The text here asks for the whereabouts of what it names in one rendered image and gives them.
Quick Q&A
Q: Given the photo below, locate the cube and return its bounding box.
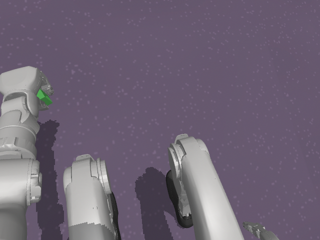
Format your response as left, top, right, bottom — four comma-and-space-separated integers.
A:
36, 89, 53, 106

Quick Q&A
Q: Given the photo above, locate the left robot foot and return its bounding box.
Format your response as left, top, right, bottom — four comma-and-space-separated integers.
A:
110, 191, 122, 240

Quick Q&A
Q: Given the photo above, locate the left robot arm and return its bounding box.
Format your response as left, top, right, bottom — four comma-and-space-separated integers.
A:
0, 89, 42, 240

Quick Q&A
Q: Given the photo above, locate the right robot hand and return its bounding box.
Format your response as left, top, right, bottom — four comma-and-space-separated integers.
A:
242, 221, 279, 240

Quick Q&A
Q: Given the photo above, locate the right robot foot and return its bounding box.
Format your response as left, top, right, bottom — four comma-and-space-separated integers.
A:
166, 170, 193, 228

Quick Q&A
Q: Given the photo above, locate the left robot hand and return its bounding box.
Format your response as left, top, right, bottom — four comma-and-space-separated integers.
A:
0, 66, 54, 111

